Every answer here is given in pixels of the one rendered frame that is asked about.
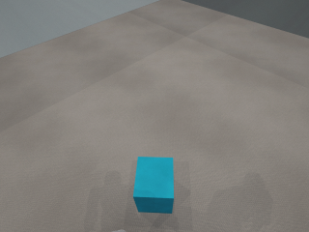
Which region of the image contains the carton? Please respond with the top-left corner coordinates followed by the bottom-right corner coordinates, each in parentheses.
top-left (133, 157), bottom-right (174, 214)

